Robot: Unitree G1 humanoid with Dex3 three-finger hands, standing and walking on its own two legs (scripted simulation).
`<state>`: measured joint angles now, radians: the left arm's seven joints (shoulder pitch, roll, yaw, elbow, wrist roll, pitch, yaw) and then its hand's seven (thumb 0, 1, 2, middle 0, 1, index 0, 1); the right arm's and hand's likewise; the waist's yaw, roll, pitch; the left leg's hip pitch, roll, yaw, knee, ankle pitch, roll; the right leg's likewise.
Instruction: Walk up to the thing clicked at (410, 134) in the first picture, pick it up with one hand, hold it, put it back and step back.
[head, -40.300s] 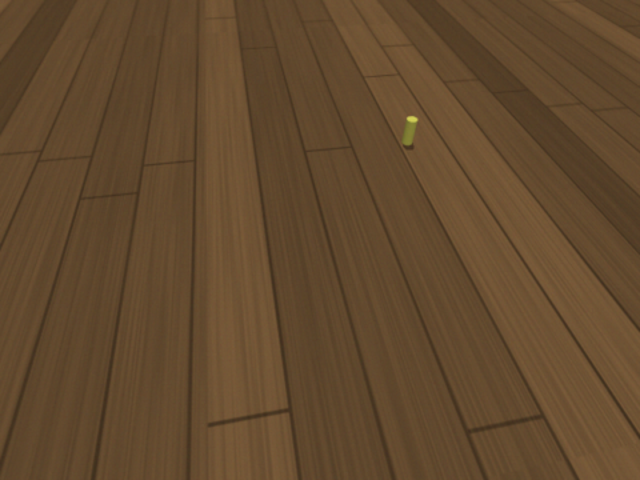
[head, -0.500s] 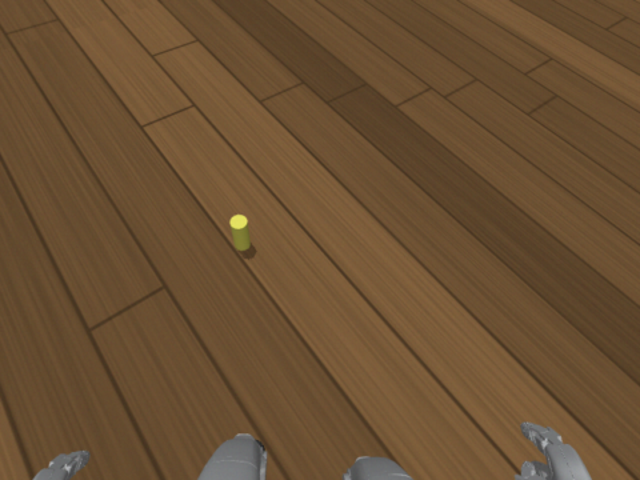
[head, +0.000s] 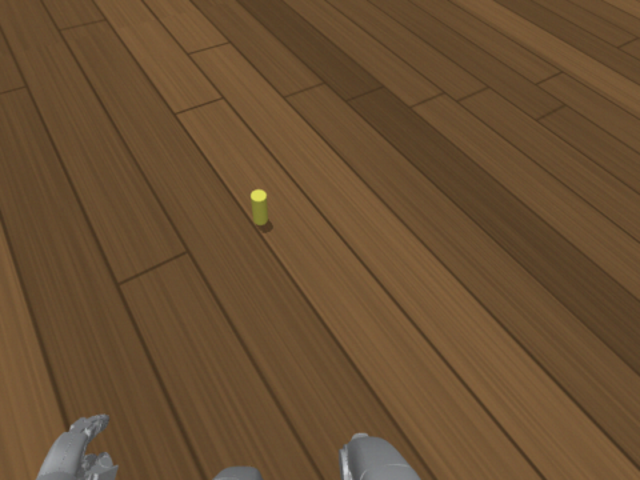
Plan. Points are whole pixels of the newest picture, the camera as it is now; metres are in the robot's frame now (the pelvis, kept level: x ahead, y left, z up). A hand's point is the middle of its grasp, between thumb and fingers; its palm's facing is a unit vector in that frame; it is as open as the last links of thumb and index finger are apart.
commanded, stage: step back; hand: left
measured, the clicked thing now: (259, 207) +1.02 +0.18 -0.69
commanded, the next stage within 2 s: stand in 1.08 s
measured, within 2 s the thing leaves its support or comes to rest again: neither
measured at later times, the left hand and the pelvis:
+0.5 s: hand out of the picture +0.01 +0.27 -0.15, palm faces -0.04 -0.93 -0.37, open 7.4 cm; pelvis -0.05 +0.00 +0.00, yaw -3 degrees
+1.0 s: hand out of the picture +0.12 +0.24 -0.14, palm faces -0.01 -0.95 -0.32, open 7.4 cm; pelvis +0.00 +0.00 +0.01, yaw -1 degrees
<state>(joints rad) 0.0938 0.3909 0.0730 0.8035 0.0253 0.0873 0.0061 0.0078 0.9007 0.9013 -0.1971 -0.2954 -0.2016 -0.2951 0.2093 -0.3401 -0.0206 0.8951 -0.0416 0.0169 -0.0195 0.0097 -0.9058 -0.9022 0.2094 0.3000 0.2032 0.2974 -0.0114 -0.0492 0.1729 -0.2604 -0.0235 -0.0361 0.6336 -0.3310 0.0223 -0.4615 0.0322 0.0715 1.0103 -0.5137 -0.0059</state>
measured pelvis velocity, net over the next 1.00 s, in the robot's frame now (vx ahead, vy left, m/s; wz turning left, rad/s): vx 0.00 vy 0.00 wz -0.02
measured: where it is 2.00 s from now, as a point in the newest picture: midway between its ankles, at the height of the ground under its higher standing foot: outside the picture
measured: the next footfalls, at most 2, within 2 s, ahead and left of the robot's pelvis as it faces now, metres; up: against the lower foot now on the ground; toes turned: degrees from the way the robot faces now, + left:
right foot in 0.16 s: -0.03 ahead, -0.16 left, +0.00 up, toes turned -1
right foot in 0.68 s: +0.02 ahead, -0.15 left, +0.00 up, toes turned -4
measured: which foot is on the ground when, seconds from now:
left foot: down 0.00-1.00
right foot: up 0.00-0.14, down 0.16-0.44, up 0.46-0.66, down 0.68-1.00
